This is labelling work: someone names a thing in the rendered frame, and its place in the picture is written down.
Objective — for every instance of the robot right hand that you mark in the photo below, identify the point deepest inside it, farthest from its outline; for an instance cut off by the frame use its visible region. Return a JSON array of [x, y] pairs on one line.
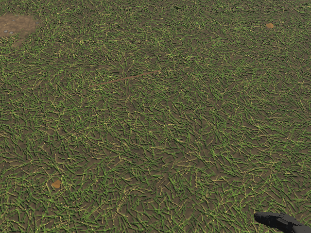
[[282, 221]]

